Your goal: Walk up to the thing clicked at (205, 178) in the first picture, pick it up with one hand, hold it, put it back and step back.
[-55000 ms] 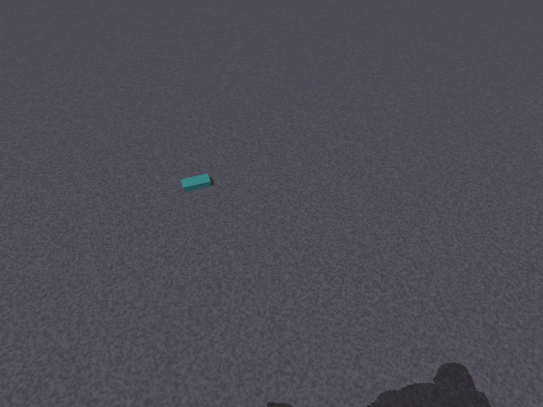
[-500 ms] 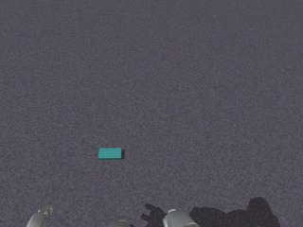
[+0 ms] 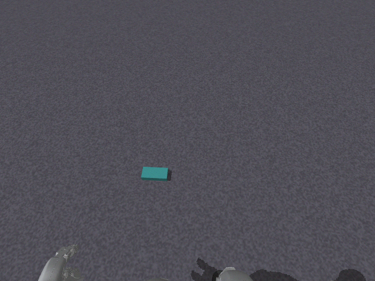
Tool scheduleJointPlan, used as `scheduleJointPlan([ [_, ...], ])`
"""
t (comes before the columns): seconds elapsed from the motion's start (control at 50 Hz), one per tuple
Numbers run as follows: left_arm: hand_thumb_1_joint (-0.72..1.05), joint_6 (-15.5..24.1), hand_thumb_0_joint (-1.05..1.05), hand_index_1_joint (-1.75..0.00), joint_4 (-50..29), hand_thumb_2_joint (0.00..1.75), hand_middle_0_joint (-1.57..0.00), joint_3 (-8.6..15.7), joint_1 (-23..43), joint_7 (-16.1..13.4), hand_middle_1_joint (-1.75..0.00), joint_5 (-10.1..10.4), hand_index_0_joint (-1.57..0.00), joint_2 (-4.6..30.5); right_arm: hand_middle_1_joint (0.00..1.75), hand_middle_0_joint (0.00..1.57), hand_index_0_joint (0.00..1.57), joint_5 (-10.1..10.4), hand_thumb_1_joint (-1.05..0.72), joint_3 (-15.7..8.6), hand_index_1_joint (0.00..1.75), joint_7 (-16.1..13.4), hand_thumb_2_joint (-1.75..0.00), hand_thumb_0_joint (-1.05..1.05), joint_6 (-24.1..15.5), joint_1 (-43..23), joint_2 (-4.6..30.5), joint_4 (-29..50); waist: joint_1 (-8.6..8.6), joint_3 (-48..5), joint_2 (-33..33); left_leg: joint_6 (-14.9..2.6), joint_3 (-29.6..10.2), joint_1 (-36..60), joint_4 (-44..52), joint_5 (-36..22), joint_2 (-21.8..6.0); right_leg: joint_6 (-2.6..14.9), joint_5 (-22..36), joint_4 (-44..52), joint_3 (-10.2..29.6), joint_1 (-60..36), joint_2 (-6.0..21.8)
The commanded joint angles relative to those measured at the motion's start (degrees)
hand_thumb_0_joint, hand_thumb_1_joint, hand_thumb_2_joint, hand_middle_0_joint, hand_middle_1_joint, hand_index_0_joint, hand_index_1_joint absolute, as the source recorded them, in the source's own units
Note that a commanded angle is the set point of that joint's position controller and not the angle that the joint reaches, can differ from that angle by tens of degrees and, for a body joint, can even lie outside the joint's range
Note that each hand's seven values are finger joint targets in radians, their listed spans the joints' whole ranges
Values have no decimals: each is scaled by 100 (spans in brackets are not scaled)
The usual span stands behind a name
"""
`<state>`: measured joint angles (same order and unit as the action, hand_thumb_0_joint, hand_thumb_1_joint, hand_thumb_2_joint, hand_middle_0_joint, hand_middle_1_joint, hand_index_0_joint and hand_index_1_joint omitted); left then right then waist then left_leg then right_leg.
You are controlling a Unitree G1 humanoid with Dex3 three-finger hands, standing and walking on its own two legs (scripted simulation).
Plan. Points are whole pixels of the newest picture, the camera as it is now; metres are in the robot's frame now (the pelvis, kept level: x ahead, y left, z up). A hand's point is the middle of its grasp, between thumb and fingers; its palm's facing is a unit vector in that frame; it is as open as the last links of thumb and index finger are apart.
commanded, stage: step back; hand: left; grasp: from above
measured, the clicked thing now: (155, 173) +0.71 +0.23 -0.74
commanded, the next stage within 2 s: none
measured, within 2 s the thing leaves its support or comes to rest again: neither
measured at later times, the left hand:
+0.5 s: hand out of the picture -0.11 +0.25 -0.15, palm faces -0.08 -0.91 -0.41, open 7.4 cm
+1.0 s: hand out of the picture -0.19 +0.23 -0.14, palm faces -0.02 -0.93 -0.36, open 7.4 cm
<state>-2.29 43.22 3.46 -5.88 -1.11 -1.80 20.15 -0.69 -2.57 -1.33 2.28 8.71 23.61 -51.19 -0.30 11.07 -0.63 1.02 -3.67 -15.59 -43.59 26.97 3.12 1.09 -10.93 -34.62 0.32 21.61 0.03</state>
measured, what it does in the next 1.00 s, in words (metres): walks backwards: left foot, then right foot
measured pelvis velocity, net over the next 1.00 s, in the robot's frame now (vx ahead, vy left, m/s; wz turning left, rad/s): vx -0.33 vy -0.02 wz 0.00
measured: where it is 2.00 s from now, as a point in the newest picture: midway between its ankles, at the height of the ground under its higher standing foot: outside the picture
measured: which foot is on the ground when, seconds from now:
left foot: up 0.00-0.00, down 0.02-0.50, up 0.52-0.80, down 0.82-1.00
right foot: down 0.00-0.06, up 0.08-0.44, down 0.46-0.84, up 0.86-1.00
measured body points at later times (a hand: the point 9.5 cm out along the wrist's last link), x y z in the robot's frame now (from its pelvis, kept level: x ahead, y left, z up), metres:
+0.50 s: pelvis -0.17 -0.02 -0.01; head -0.12 -0.04 +0.44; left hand -0.10 +0.30 -0.12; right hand -0.04 -0.34 -0.12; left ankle -0.03 +0.11 -0.72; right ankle -0.21 -0.15 -0.73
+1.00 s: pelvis -0.33 -0.02 +0.01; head -0.27 +0.00 +0.45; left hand -0.19 +0.28 -0.12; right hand -0.25 -0.33 -0.10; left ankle -0.30 +0.09 -0.72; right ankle -0.36 -0.16 -0.64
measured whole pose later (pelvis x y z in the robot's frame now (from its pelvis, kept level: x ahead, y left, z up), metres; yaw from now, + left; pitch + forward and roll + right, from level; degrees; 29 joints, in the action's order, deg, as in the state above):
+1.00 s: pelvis -0.33 -0.02 +0.01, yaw +0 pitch -2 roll -1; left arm -4.1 46.5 3.2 -6.1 -1.6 -0.4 21.5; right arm -2.6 -2.1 -0.3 2.5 10.5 20.0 -49.9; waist 0.9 9.0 1.8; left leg -1.4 -1.9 -15.8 -33.1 15.6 0.2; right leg 0.6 -30.4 -67.6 6.7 26.2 -5.3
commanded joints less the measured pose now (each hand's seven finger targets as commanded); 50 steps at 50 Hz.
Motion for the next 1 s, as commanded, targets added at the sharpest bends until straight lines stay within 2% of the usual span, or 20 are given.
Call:
scheduleJointPlan([
  [0.0, 90, -45, 0, -30, -433, 90, -20, 354, -76, 2, -30, 82, -20, 1387, 30, 20, 20, -103, -90, -359, 30, 3, -90, 0, -174, 685, 976, 241, 127, -1492, 594, -336, -191, 653, 2005, -1515, -374, 442, 553, 130, 1210, -668, 797],
  [0.04, 90, -43, 0, -30, -421, 90, -20, 383, -9, -36, -30, 100, -20, 1206, 30, 20, 20, -237, -90, -507, 30, 55, -90, 0, -168, 137, 1740, 424, 84, -1114, -1142, -1232, -2345, 400, 2687, -1804, -2190, 7, -2287, -1895, 469, 789, -666],
  [0.06, 90, -45, 0, -30, -394, 90, -20, 470, 123, -117, -30, 6, -20, 1342, 30, 20, 20, -177, -90, -546, 30, 66, -90, 0, -180, 54, 1932, 530, 325, -955, -1264, -1755, -2714, -626, 2837, -1879, -2714, -73, -2756, -3033, 902, 308, -655],
  [0.08, 90, -47, 0, -30, -250, 90, -20, 486, -39, -119, -30, 6, -20, 1395, 30, 20, 20, -180, -90, -514, 30, 40, -90, 0, -210, -272, 1759, 556, 143, -717, -1099, -1804, -2528, -1005, 2928, -1655, -2645, -46, -2395, -3705, 1114, 178, -626],
  [0.14, 90, -77, 0, -30, 32, 90, -20, 504, -630, -31, -30, 121, -20, 1317, 30, 20, 20, -219, -90, -349, 30, 1, -90, 0, -245, -770, 1172, 730, -304, -653, -677, -1160, -1031, -461, 2545, -2235, -1578, -30, -1517, -4200, 1243, 606, -831],
  [0.32, 90, 35, 0, -30, -13, 90, -20, 388, -706, 12, -30, 58, -20, 1139, 30, 20, 20, -87, -90, -467, 30, -28, -90, 0, -181, 42, 1228, 694, 205, -1483, -1088, -1490, -921, 1469, 1867, -3009, -1835, -393, -1955, -1482, 653, 237, -152],
  [0.42, 90, 92, 0, -30, 592, 90, -20, 433, -1710, 53, -30, 6, -20, 1162, 30, 20, 20, -40, -90, -469, 30, 34, -90, 0, 15, -400, 1318, 800, -202, -1695, -1013, -916, -565, 236, 1370, -2261, -1460, -23, -428, 1107, -22, -1391, -161],
  [0.44, 90, 108, 0, -30, 567, 90, -20, 503, -1620, 61, -30, -77, -20, 1431, 30, 20, 20, 8, -90, -431, 30, 49, -90, 0, 37, -378, 1141, 823, -158, -1467, -303, -605, -477, -535, 949, -1428, -1068, 165, -617, 1130, 827, -1448, 231],
  [0.46, 90, 116, 0, -30, 398, 90, -20, 617, -1483, 71, -30, -110, -20, 1855, 30, 20, 20, 33, -90, -330, 30, 40, -90, 0, 29, -378, 797, 931, -201, -1126, 1122, -221, -122, -1584, -74, 21, -64, 544, -1033, 1622, 2459, -1233, 1301],
  [0.48, 90, 89, 0, -30, 98, 90, -20, 697, -800, 61, -30, -125, -20, 2487, 30, 20, 20, -4, -90, -412, 30, -75, -90, 0, 42, -688, 901, 969, -452, -704, 2025, -9, -241, -1199, -1496, 804, 195, 1496, -1272, 2163, 3363, 503, 2361],
  [0.5, 90, 121, 0, -30, -53, 90, -20, 680, -339, 27, -30, -75, -20, 2347, 30, 20, 20, 5, -90, -504, 30, -81, -90, 0, 51, -568, 1159, 871, -237, -306, 1886, -18, -663, -835, -2294, 590, -40, 1583, -1497, 2386, 3512, 1361, 2518],
  [0.56, 90, 156, 0, -30, -208, 90, -20, 502, 405, -31, -30, -63, -20, 1513, 30, 20, 20, 81, -90, -392, 30, -8, -90, 0, 18, 203, 960, 456, 344, -459, 836, -62, -653, -1023, -2643, -314, 523, 731, 512, 1347, 984, 343, 1038],
  [0.68, 90, 79, 0, -30, -168, 90, -20, 512, -588, -136, -30, -87, -20, 1352, 30, 20, 20, 2, -90, -230, 30, -76, -90, 0, -150, 32, 736, 652, -362, -1210, 1202, 97, -115, -1557, -609, 375, 82, 981, 2391, 436, 1070, -2276, 1319],
  [0.74, 90, 5, 0, -30, -229, 90, -20, 464, -451, -139, -30, 7, -20, 1456, 30, 20, 20, -74, -90, -275, 30, -75, -90, 0, -178, 439, 716, 540, -218, -1529, 1347, -55, 192, -733, 1105, -176, -186, 904, 3021, -138, 1117, -2324, 1433],
  [0.78, 90, -77, 0, -30, -326, 90, -20, 377, -300, -98, -30, 80, -20, 1461, 30, 20, 20, -99, -90, -368, 30, -69, -90, 0, -182, 783, 855, 371, -44, -1639, 1085, -171, 166, 244, 2380, -1989, -229, 548, 2495, -510, 962, -1629, 1160],
  [0.8, 90, -84, 0, -30, -382, 90, -20, 308, -383, -77, -30, 100, -20, 1282, 30, 20, 20, -140, -90, -473, 30, -59, -90, 0, -173, 686, 1206, 397, -121, -1742, 219, -439, -903, 891, 2190, -3050, -1000, 244, 1243, -911, 686, -665, 701],
  [0.82, 90, -77, 0, -30, -385, 90, -20, 276, -323, -85, -30, 148, -20, 1107, 30, 20, 20, -180, -90, -550, 30, -14, -90, 0, -138, 439, 1611, 489, -135, -1627, -947, -1014, -2059, 1249, 2173, -4122, -1970, 6, -1324, -1800, 39, 480, -194],
  [0.84, 90, -74, 0, -30, -454, 90, -20, 368, 202, -186, -30, 121, -20, 1288, 30, 20, 20, -185, -90, -588, 30, 22, -90, 0, -134, 404, 2013, 604, 303, -1491, -1413, -1844, -2561, 251, 2257, -4229, -2624, -84, -2894, -2798, 442, 236, -317],
  [0.92, 90, -73, 0, -30, -89, 90, -20, 346, -239, -119, -30, 193, -20, 1299, 30, 20, 20, -184, -90, -352, 30, -57, -90, 0, -159, -311, 1174, 730, -159, -1154, -701, -1393, -802, 221, 1768, -4768, -1613, -17, -1988, -3985, 910, 468, -550],
  [0.98, 90, 15, 0, -30, -51, 90, -20, 321, -225, -94, -30, 113, -20, 1161, 30, 20, 20, -150, -90, -345, 30, -16, -90, 0, -141, 7, 1041, 618, 35, -1132, -803, -1323, -784, 812, 1667, -4107, -1448, -168, -1911, -2779, 634, 481, -388],
])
